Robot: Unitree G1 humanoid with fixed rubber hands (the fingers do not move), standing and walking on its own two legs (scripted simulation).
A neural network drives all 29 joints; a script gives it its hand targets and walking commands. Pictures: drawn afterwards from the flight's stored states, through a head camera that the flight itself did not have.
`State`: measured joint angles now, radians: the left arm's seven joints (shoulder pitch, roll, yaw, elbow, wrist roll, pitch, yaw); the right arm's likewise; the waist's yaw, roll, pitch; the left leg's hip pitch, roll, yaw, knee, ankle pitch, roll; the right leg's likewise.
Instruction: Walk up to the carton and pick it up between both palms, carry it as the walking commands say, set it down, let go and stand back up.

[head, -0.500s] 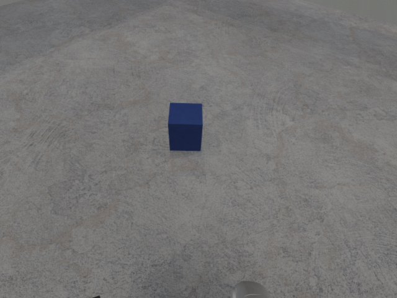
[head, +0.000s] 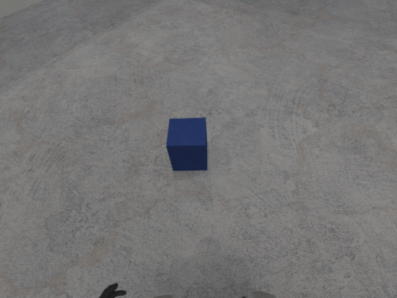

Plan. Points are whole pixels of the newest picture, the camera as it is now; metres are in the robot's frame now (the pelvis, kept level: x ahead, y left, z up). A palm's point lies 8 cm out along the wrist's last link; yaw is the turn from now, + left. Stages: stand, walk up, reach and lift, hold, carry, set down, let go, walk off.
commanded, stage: walk up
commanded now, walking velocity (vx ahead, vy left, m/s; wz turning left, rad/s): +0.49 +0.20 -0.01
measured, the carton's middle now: (188, 145) +0.95 +0.12 -0.64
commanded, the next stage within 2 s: none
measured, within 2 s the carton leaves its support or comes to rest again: neither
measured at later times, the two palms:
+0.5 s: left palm (70, 265) +0.21 +0.34 -0.14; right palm (266, 213) +0.32 -0.14 -0.12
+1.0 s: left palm (124, 150) +0.54 +0.27 -0.13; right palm (276, 206) +0.35 -0.18 -0.14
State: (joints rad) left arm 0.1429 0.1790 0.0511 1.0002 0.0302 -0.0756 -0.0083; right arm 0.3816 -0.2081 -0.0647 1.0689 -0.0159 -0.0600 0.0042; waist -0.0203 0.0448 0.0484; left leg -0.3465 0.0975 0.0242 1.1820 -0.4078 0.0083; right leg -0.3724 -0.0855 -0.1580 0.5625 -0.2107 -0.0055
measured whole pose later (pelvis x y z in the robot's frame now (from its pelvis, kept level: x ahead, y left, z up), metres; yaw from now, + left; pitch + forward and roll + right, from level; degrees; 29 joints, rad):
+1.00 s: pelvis +0.42 +0.05 +0.00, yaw +0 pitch +1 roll +0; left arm 0.10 0.17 0.05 0.99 0.02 -0.04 -0.02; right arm 0.42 -0.17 -0.04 1.09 -0.01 -0.05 -0.01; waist -0.05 0.02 0.05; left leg -0.14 0.11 0.10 0.68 -0.47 -0.03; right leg -0.40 -0.07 -0.13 0.55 -0.14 -0.01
